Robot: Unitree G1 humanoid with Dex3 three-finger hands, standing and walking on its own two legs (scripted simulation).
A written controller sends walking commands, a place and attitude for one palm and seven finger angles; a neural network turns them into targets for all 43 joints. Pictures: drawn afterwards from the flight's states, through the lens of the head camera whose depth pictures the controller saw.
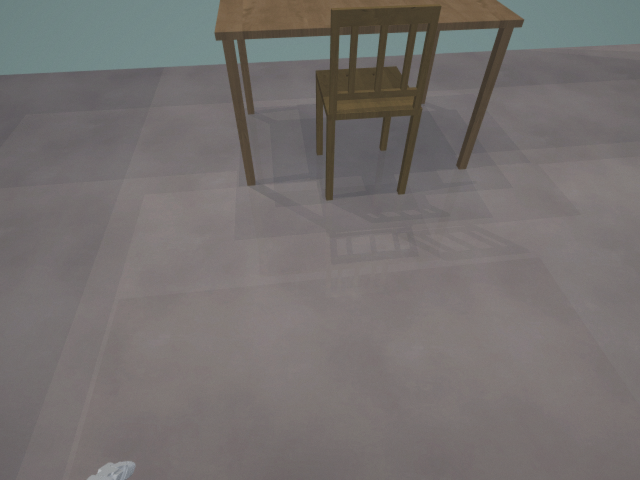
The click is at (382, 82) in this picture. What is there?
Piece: chair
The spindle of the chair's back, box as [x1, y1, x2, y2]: [374, 25, 388, 91]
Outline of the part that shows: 388,25 381,25 380,27 374,84 375,91 380,90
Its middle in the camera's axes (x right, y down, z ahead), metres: +0.22 -0.66 +1.43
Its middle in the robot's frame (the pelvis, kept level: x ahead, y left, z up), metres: +1.51 -0.14 -0.11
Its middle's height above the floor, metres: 0.66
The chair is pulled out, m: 0.00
